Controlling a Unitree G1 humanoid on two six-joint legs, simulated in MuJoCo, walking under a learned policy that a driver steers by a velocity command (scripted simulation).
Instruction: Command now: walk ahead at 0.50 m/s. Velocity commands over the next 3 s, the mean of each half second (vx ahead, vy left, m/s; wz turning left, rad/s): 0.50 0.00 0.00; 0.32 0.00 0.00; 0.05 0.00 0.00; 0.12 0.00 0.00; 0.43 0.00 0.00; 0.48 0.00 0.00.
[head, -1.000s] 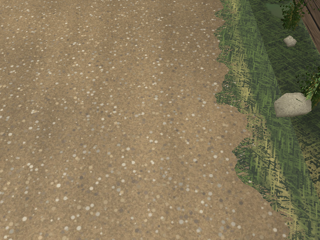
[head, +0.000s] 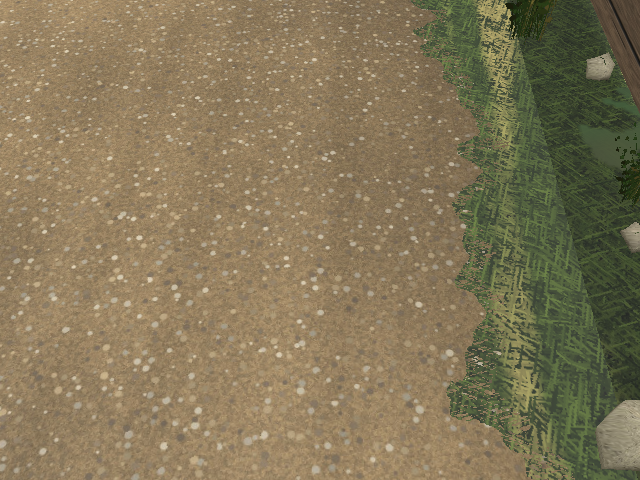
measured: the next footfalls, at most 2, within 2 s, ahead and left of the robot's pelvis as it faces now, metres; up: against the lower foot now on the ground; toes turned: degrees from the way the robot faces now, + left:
left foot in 0.08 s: +0.21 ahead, +0.10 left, +0.00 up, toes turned +4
right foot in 0.64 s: +0.51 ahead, -0.08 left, +0.00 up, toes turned -5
